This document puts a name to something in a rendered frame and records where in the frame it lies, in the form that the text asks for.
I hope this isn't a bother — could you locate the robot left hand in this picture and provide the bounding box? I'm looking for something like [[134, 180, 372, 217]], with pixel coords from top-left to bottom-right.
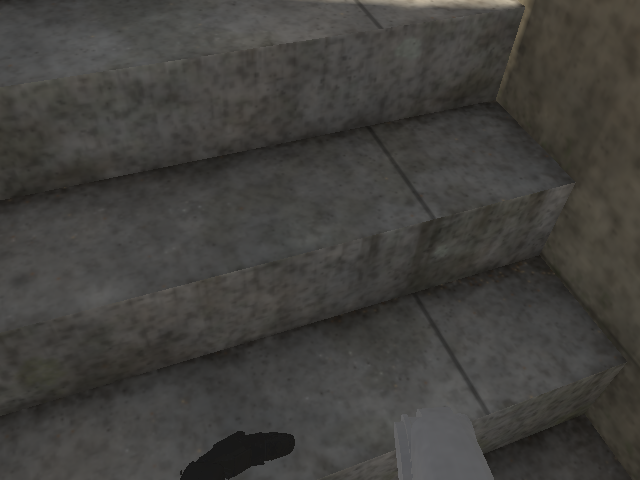
[[180, 431, 295, 480]]

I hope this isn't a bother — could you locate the right robot shin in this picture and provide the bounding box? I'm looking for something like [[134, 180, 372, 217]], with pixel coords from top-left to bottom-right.
[[456, 413, 476, 437]]

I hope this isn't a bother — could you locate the robot right thigh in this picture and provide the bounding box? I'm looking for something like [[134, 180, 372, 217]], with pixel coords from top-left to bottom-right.
[[394, 406, 494, 480]]

